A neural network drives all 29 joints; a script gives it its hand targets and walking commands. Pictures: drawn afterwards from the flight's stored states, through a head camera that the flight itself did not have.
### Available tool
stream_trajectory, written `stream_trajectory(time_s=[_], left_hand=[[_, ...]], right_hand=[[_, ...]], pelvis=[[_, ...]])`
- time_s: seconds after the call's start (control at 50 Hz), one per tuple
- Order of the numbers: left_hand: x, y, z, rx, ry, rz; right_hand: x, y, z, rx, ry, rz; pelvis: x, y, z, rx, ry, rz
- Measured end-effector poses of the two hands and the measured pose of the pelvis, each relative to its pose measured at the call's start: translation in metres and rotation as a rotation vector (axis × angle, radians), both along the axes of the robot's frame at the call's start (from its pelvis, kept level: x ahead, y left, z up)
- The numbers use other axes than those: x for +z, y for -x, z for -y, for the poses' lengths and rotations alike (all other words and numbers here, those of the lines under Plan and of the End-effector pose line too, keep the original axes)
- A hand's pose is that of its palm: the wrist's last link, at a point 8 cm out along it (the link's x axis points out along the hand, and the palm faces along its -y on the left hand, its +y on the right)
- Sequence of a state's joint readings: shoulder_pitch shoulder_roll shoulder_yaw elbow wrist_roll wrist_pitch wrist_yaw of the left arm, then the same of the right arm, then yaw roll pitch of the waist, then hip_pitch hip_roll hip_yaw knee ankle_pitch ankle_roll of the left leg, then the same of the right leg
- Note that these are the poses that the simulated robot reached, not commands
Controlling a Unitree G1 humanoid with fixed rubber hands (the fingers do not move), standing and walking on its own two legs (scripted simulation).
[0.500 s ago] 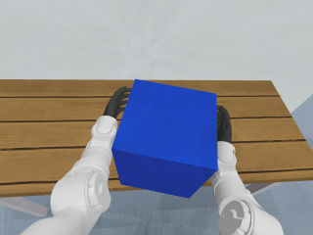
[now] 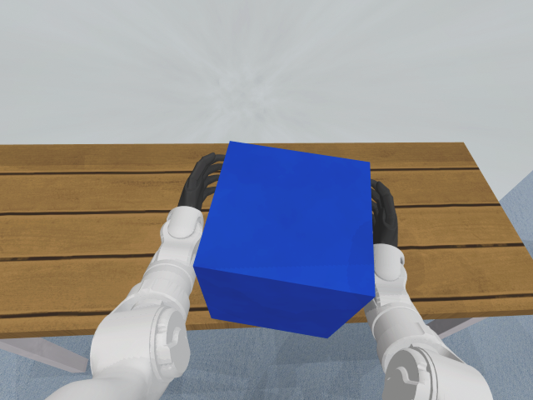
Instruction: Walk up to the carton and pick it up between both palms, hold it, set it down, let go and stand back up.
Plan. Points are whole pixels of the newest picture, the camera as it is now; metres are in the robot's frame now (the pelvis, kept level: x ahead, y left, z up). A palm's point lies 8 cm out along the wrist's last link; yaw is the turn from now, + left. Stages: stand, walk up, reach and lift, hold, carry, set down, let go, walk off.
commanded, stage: reach and lift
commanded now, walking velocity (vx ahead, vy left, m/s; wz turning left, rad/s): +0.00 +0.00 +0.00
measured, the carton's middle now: (282, 248) +0.35 +0.01 -0.01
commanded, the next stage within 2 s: none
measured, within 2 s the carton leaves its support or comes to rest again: neither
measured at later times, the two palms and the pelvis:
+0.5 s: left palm (190, 186) +0.39 +0.15 +0.09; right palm (399, 220) +0.36 -0.15 +0.08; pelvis +0.00 +0.00 +0.00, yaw -1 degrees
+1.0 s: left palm (173, 183) +0.36 +0.16 +0.14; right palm (410, 207) +0.35 -0.15 +0.13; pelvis -0.01 +0.00 +0.00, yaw +1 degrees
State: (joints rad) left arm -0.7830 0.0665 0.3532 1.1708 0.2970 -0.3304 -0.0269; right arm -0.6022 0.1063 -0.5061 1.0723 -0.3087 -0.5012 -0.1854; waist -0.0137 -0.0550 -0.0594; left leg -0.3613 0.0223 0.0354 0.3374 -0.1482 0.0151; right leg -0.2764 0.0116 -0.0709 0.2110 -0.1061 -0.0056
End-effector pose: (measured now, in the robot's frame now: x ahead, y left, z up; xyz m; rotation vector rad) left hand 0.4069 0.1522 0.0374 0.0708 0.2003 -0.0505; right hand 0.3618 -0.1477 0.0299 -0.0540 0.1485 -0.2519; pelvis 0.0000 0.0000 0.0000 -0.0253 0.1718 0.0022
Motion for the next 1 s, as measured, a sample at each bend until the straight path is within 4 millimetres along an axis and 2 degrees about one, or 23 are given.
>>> stream_trajectory(time_s=[0.52, 0.8, 1.0], left_hand=[[0.059, 0.016, 0.005, 0.038, 0.011, 0.031], [0.093, 0.041, -0.004, 0.098, 0.016, 0.033], [0.107, 0.050, -0.004, 0.120, 0.007, 0.038]], right_hand=[[0.053, 0.007, 0.006, 0.032, -0.002, 0.032], [0.087, 0.014, -0.001, 0.084, -0.031, 0.041], [0.099, 0.016, -0.001, 0.105, -0.038, 0.048]], pelvis=[[0.003, 0.005, -0.001, -0.011, -0.005, 0.182], [0.001, 0.011, -0.003, 0.015, -0.008, 0.269], [0.000, 0.013, -0.003, 0.022, -0.012, 0.294]])
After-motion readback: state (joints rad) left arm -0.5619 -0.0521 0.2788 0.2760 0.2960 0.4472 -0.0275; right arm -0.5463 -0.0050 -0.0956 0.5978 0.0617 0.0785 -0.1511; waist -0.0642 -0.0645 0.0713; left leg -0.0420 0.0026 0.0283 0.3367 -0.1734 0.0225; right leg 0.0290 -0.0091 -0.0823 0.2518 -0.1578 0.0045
